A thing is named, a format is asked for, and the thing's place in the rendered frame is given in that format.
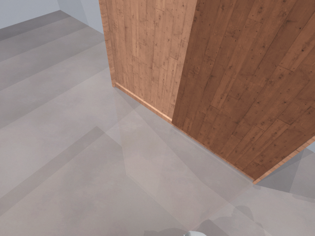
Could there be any wardrobe door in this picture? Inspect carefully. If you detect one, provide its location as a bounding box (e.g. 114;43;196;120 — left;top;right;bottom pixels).
172;0;315;180
105;0;197;119

